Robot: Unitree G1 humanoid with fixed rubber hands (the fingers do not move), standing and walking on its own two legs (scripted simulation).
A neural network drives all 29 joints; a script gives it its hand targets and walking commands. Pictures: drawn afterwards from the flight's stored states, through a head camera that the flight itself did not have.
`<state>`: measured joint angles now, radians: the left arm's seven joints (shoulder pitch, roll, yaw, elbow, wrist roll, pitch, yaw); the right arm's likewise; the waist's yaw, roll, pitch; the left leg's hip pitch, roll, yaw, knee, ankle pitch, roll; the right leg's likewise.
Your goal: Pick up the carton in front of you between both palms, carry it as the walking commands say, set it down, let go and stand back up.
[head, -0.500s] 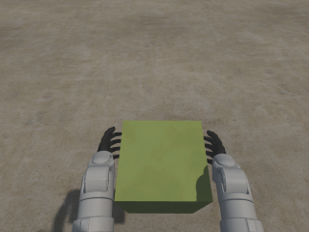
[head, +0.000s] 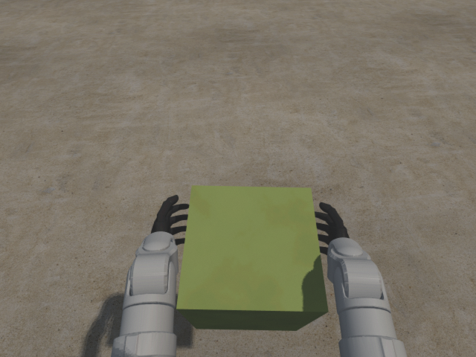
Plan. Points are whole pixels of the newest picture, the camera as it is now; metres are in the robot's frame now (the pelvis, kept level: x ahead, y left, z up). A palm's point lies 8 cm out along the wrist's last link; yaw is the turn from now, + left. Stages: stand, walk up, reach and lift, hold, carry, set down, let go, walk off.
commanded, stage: carry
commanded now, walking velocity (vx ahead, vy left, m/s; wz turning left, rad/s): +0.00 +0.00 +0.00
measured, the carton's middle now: (248, 264) +0.30 +0.00 -0.05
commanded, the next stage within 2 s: hold in 1.94 s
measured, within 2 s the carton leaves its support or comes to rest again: neither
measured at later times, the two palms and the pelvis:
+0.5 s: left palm (169, 239) +0.30 +0.13 +0.05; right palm (343, 245) +0.29 -0.16 +0.03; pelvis +0.00 -0.01 +0.00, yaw +0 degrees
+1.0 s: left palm (164, 242) +0.29 +0.14 +0.06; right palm (342, 248) +0.28 -0.16 +0.04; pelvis -0.01 -0.01 +0.00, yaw +0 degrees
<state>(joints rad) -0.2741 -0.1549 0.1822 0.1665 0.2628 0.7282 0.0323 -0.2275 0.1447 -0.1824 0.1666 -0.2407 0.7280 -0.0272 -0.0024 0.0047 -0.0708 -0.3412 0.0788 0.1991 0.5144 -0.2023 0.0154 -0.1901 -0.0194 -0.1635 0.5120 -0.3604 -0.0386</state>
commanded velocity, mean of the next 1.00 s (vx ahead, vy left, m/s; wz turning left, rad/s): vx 0.00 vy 0.00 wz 0.00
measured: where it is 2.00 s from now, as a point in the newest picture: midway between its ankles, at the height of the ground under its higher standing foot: outside the picture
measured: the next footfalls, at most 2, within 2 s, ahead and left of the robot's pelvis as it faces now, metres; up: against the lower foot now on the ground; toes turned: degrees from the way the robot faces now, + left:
none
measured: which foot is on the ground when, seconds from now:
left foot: down 0.00-1.00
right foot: down 0.00-1.00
